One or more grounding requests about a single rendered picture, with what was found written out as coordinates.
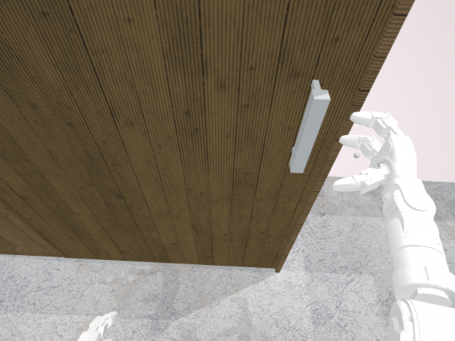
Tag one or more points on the right robot hand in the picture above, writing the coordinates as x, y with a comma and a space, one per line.
397, 153

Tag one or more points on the wardrobe door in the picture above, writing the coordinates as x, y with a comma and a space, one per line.
14, 232
161, 130

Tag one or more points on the right robot upper arm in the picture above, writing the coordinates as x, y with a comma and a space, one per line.
412, 320

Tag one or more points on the left robot hand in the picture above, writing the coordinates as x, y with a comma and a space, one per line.
98, 327

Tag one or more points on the robot right forearm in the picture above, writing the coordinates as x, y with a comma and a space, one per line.
420, 270

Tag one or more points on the handle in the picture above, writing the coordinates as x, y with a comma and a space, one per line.
313, 116

